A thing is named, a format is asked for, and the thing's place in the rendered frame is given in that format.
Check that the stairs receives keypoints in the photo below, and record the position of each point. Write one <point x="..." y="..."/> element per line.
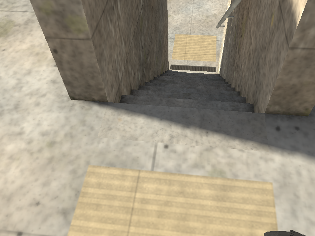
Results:
<point x="189" y="89"/>

